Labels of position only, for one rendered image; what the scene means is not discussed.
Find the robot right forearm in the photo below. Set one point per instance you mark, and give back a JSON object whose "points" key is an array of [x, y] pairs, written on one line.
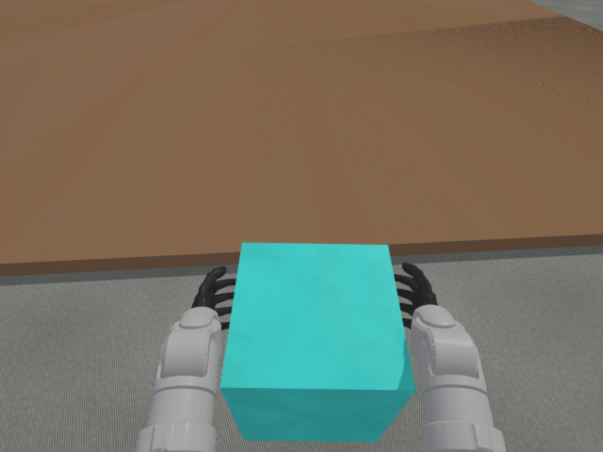
{"points": [[455, 399]]}

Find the left robot hand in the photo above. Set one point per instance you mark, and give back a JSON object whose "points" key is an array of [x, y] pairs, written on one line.
{"points": [[207, 298]]}

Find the right robot hand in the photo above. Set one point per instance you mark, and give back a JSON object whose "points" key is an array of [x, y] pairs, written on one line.
{"points": [[422, 294]]}

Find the carton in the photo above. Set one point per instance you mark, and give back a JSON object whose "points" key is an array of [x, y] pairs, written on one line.
{"points": [[316, 349]]}

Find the robot left forearm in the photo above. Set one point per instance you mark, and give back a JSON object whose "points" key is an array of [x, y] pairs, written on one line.
{"points": [[181, 410]]}

